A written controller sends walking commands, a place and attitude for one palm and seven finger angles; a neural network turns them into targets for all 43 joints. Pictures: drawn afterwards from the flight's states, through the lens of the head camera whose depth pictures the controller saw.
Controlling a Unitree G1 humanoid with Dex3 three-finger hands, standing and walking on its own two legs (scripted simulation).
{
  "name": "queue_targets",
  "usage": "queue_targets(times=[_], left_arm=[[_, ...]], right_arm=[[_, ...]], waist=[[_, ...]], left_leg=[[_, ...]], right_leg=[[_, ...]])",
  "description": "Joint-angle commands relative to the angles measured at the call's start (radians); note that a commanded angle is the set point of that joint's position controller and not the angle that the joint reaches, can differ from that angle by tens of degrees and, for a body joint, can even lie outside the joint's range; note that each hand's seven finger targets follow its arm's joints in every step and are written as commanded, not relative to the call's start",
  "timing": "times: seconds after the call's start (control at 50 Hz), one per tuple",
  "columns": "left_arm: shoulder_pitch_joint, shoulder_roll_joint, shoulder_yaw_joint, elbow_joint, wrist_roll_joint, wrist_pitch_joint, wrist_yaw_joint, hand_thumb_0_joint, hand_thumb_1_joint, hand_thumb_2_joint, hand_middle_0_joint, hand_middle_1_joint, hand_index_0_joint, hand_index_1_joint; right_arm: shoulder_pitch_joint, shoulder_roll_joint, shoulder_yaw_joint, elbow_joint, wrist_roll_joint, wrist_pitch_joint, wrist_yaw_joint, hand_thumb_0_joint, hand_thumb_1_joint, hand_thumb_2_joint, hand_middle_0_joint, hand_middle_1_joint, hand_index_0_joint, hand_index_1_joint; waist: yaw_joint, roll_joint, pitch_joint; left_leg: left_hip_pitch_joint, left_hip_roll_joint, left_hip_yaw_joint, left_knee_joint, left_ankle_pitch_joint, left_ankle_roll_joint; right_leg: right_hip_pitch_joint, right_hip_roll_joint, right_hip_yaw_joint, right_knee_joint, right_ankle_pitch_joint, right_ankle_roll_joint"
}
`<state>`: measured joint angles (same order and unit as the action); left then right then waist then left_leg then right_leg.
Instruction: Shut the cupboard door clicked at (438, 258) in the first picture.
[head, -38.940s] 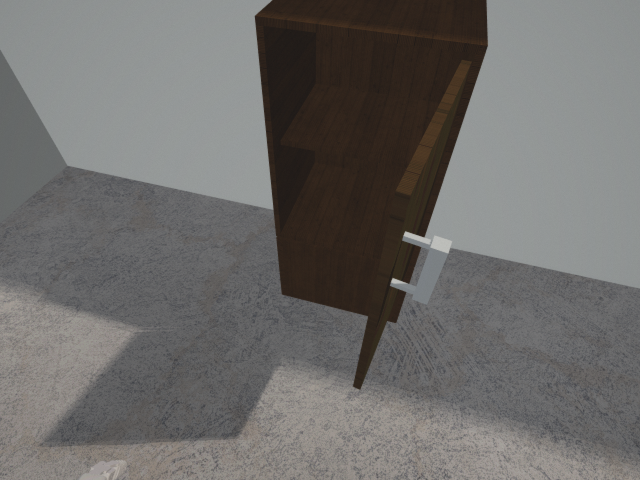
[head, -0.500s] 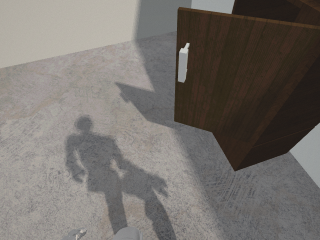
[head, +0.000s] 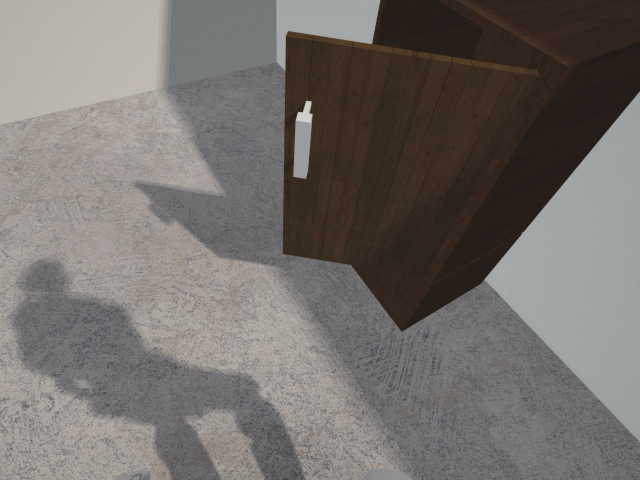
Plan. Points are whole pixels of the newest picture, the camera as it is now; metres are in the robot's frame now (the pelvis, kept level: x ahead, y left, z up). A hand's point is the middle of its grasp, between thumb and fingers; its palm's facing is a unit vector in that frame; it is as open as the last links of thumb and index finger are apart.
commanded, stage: turn to face it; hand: left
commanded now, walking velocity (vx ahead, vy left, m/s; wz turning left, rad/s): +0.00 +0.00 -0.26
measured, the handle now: (304, 139) +0.66 +0.07 +0.01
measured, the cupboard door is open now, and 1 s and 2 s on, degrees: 50 50 50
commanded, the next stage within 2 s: take the last steps up to it in 0.02 s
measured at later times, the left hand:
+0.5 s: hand out of the picture +0.09 +0.15 -0.19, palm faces -0.05 -0.99 -0.16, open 7.3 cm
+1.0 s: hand (274, 381) +0.28 +0.08 -0.17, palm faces -0.12 -0.97 -0.21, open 7.3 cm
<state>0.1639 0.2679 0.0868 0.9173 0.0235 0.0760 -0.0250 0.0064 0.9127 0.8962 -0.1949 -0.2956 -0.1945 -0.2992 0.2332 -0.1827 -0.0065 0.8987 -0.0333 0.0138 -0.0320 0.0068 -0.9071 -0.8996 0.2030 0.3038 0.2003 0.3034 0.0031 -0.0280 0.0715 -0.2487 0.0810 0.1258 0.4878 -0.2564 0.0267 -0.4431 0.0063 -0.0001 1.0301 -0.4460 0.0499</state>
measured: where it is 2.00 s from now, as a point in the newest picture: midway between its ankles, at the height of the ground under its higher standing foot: outside the picture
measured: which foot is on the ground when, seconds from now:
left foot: down 0.00-0.20, up 0.22-0.50, down 0.52-0.90, up 0.92-1.00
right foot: up 0.00-0.16, down 0.18-0.52, up 0.54-0.88, down 0.90-1.00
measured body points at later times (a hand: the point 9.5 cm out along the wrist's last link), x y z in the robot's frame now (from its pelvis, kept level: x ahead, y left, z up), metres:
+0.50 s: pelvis +0.06 -0.02 -0.01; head +0.08 -0.01 +0.44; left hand +0.09 +0.21 -0.17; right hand +0.06 -0.27 -0.15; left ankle +0.11 +0.08 -0.74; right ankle -0.03 -0.14 -0.74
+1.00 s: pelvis +0.18 -0.08 -0.01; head +0.20 -0.10 +0.44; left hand +0.29 +0.13 -0.15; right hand +0.11 -0.29 -0.17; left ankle +0.13 +0.06 -0.72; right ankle +0.19 -0.17 -0.74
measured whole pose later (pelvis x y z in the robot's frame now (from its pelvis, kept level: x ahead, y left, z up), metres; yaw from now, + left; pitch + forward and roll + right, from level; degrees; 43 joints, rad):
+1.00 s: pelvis +0.18 -0.08 -0.01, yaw -7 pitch +0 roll +0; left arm 0.15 0.14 0.03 1.04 0.02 -0.03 0.02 0.00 0.92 0.90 -0.20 -0.30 -0.20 -0.30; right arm 0.33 -0.15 -0.03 1.10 -0.01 0.03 -0.03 0.01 -0.91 -0.90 0.20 0.30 0.20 0.30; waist -0.04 0.03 0.06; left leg -0.21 0.05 0.07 0.68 -0.52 -0.03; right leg -0.28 -0.01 -0.09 0.53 -0.25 -0.05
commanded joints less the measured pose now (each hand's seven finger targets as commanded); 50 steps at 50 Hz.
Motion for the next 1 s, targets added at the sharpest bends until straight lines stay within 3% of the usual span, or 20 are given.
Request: queue_targets(times=[0.0, 0.06, 0.12, 0.14, 0.16, 0.18, 0.2, 0.28, 0.4, 0.46, 0.48, 0.5, 0.52, 0.58, 0.66, 0.78, 0.84, 0.88, 0.92, 0.98], left_arm=[[-0.039, 0.013, -0.006, -0.070, -0.005, -0.020, 0.000, 0.000, 0.900, 0.900, -0.200, -0.300, -0.200, -0.300], [-0.050, 0.005, -0.014, -0.064, -0.005, -0.027, 0.003, 0.000, 0.900, 0.900, -0.200, -0.300, -0.200, -0.300], [0.050, 0.019, -0.011, -0.022, -0.005, -0.039, 0.011, 0.000, 0.900, 0.900, -0.200, -0.300, -0.200, -0.300], [0.087, 0.063, -0.005, -0.009, -0.001, -0.048, 0.014, 0.000, 0.900, 0.900, -0.200, -0.300, -0.200, -0.300], [0.130, 0.143, 0.010, 0.008, 0.008, -0.058, 0.023, 0.000, 0.900, 0.900, -0.200, -0.300, -0.200, -0.300], [0.161, 0.195, 0.015, 0.016, 0.002, -0.059, 0.025, 0.000, 0.900, 0.900, -0.200, -0.300, -0.200, -0.300], [0.162, 0.171, 0.021, 0.022, 0.002, -0.068, 0.032, 0.000, 0.900, 0.900, -0.200, -0.300, -0.200, -0.300], [0.063, 0.073, -0.004, 0.014, -0.001, -0.096, 0.036, 0.000, 0.900, 0.900, -0.200, -0.300, -0.200, -0.300], [0.105, 0.084, 0.000, 0.065, 0.002, -0.111, 0.030, 0.000, 0.900, 0.900, -0.200, -0.300, -0.200, -0.300], [0.090, 0.055, -0.002, 0.077, -0.008, -0.100, 0.026, 0.000, 0.900, 0.900, -0.200, -0.300, -0.200, -0.300], [0.118, 0.009, -0.011, 0.074, -0.011, -0.096, 0.020, 0.000, 0.900, 0.900, -0.200, -0.300, -0.200, -0.300], [0.129, -0.036, -0.022, 0.054, -0.016, -0.096, 0.015, 0.000, 0.900, 0.900, -0.200, -0.300, -0.200, -0.300], [0.075, -0.007, -0.023, 0.035, -0.003, -0.090, 0.019, 0.000, 0.900, 0.900, -0.200, -0.300, -0.200, -0.300], [0.032, -0.013, -0.018, 0.045, 0.004, -0.093, 0.003, 0.000, 0.900, 0.900, -0.200, -0.300, -0.200, -0.300], [0.070, -0.058, -0.029, 0.066, 0.001, -0.079, -0.001, 0.000, 0.900, 0.900, -0.200, -0.300, -0.200, -0.300], [0.044, -0.068, -0.032, 0.056, 0.003, -0.080, 0.005, 0.000, 0.900, 0.900, -0.200, -0.300, -0.200, -0.300], [0.146, -0.023, -0.023, 0.096, 0.003, -0.096, 0.021, 0.000, 0.900, 0.900, -0.200, -0.300, -0.200, -0.300], [0.199, 0.076, -0.020, 0.126, -0.005, -0.114, 0.041, 0.000, 0.900, 0.900, -0.200, -0.300, -0.200, -0.300], [0.134, 0.061, -0.025, 0.124, -0.006, -0.119, 0.055, 0.000, 0.900, 0.900, -0.200, -0.300, -0.200, -0.300], [0.102, 0.048, -0.017, 0.118, 0.000, -0.100, 0.076, 0.000, 0.900, 0.900, -0.200, -0.300, -0.200, -0.300]], right_arm=[[0.089, -0.211, -0.064, -0.010, 0.002, -0.016, -0.012, 0.000, -0.900, -0.900, 0.200, 0.300, 0.200, 0.300], [0.104, -0.222, -0.072, 0.016, 0.001, -0.010, -0.007, 0.000, -0.900, -0.900, 0.200, 0.300, 0.200, 0.300], [0.080, -0.217, -0.075, 0.028, 0.011, -0.005, -0.003, 0.000, -0.900, -0.900, 0.200, 0.300, 0.200, 0.300], [0.086, -0.184, -0.072, 0.028, 0.018, -0.005, 0.005, 0.000, -0.900, -0.900, 0.200, 0.300, 0.200, 0.300], [0.063, -0.120, -0.058, 0.004, 0.023, -0.006, 0.010, 0.000, -0.900, -0.900, 0.200, 0.300, 0.200, 0.300], [-0.012, -0.117, -0.050, -0.029, 0.014, 0.002, 0.015, 0.000, -0.900, -0.900, 0.200, 0.300, 0.200, 0.300], [-0.045, -0.130, -0.056, -0.028, 0.008, 0.007, 0.013, 0.000, -0.900, -0.900, 0.200, 0.300, 0.200, 0.300], [0.021, -0.112, -0.054, 0.026, 0.003, -0.013, 0.031, 0.000, -0.900, -0.900, 0.200, 0.300, 0.200, 0.300], [0.031, -0.073, -0.045, 0.027, 0.008, -0.031, 0.037, 0.000, -0.900, -0.900, 0.200, 0.300, 0.200, 0.300], [0.166, -0.098, -0.045, 0.080, 0.004, -0.053, 0.027, 0.000, -0.900, -0.900, 0.200, 0.300, 0.200, 0.300], [0.239, -0.159, -0.058, 0.104, -0.003, -0.062, 0.018, 0.000, -0.900, -0.900, 0.200, 0.300, 0.200, 0.300], [0.337, -0.251, -0.076, 0.116, -0.017, -0.062, 0.010, 0.000, -0.900, -0.900, 0.200, 0.300, 0.200, 0.300], [0.350, -0.256, -0.076, 0.120, -0.012, -0.053, 0.000, 0.000, -0.900, -0.900, 0.200, 0.300, 0.200, 0.300], [0.199, -0.161, -0.047, 0.076, -0.004, -0.058, -0.004, 0.000, -0.900, -0.900, 0.200, 0.300, 0.200, 0.300], [0.177, -0.128, -0.036, 0.094, 0.002, -0.070, -0.007, 0.000, -0.900, -0.900, 0.200, 0.300, 0.200, 0.300], [0.164, -0.133, -0.055, 0.121, 0.002, -0.047, 0.004, 0.000, -0.900, -0.900, 0.200, 0.300, 0.200, 0.300], [0.142, -0.077, -0.042, 0.132, 0.016, -0.039, 0.007, 0.000, -0.900, -0.900, 0.200, 0.300, 0.200, 0.300], [0.185, -0.014, -0.024, 0.129, 0.028, -0.032, 0.008, 0.000, -0.900, -0.900, 0.200, 0.300, 0.200, 0.300], [0.192, -0.027, -0.031, 0.153, 0.032, -0.006, -0.004, 0.000, -0.900, -0.900, 0.200, 0.300, 0.200, 0.300], [0.145, -0.033, -0.035, 0.157, 0.039, 0.010, -0.013, 0.000, -0.900, -0.900, 0.200, 0.300, 0.200, 0.300]], waist=[[-0.040, 0.218, -0.114], [-0.048, 0.242, -0.112], [0.001, 0.180, -0.148], [0.014, 0.092, -0.164], [0.036, -0.155, -0.150], [0.078, -0.205, -0.075], [0.074, -0.244, -0.031], [-0.008, -0.118, -0.014], [-0.010, -0.110, -0.012], [-0.067, -0.016, -0.038], [-0.087, 0.161, -0.059], [-0.115, 0.352, -0.096], [-0.126, 0.342, -0.075], [-0.058, 0.157, 0.027], [-0.025, 0.151, -0.031], [-0.020, 0.168, -0.014], [0.039, 0.025, -0.015], [0.016, -0.129, -0.080], [0.001, -0.224, -0.130], [0.010, -0.103, -0.155]], left_leg=[[0.150, 0.245, -0.150, -0.133, 0.462, 0.118], [0.130, 0.243, -0.153, -0.108, 0.456, 0.112], [0.056, 0.209, -0.104, -0.025, 0.298, 0.052], [-0.050, 0.168, -0.075, 0.041, 0.126, 0.006], [-0.252, 0.039, 0.043, 0.193, -0.224, -0.057], [-0.355, -0.024, -0.003, 0.404, -0.404, -0.070], [-0.433, -0.012, -0.090, 0.528, -0.348, -0.062], [-0.362, 0.019, -0.077, 0.528, -0.149, -0.080], [-0.199, -0.003, -0.037, 0.221, -0.090, -0.070], [0.117, -0.039, -0.021, -0.012, 0.054, -0.060], [0.250, 0.077, -0.193, -0.081, -0.003, -0.014], [0.324, 0.308, -0.494, -0.207, -0.089, 0.090], [0.252, 0.366, -0.589, -0.298, -0.193, 0.125], [0.052, 0.296, -0.414, -0.327, -0.126, 0.128], [0.086, 0.210, -0.191, -0.283, 0.182, 0.112], [0.050, 0.199, -0.146, -0.236, 0.074, 0.119], [-0.066, 0.085, -0.061, -0.045, 0.073, 0.030], [-0.107, -0.038, -0.005, 0.096, -0.241, -0.052], [-0.060, -0.019, -0.073, 0.231, -0.319, -0.058], [-0.125, -0.037, -0.111, 0.318, -0.301, -0.061]], right_leg=[[0.007, -0.023, -0.032, -0.142, -0.016, -0.007], [0.087, -0.004, -0.065, -0.290, -0.009, -0.024], [0.287, -0.001, -0.076, -0.579, 0.225, -0.046], [0.426, -0.068, 0.017, -0.682, 0.251, -0.075], [0.523, -0.275, 0.272, -0.767, 0.221, -0.158], [0.433, -0.387, 0.400, -0.822, 0.132, -0.265], [0.397, -0.363, 0.444, -0.845, 0.114, -0.295], [0.356, -0.246, 0.181, -0.791, 0.307, -0.255], [0.307, -0.236, 0.166, -0.779, 0.292, -0.251], [0.152, -0.153, 0.108, -0.631, 0.153, -0.188], [0.020, -0.070, 0.061, -0.454, 0.074, -0.147], [-0.109, 0.031, -0.071, -0.197, -0.093, -0.101], [-0.152, 0.023, -0.013, -0.008, -0.154, -0.099], [-0.147, -0.077, 0.027, 0.102, 0.019, -0.085], [-0.040, -0.069, -0.024, -0.108, 0.102, -0.060], [0.099, -0.039, -0.094, -0.365, 0.157, -0.049], [0.347, -0.053, -0.030, -0.614, 0.360, -0.052], [0.414, -0.338, 0.236, -0.695, 0.743, -0.169], [0.388, -0.345, 0.230, -0.669, 1.055, -0.217], [0.461, -0.358, 0.174, -0.596, 1.268, -0.262]])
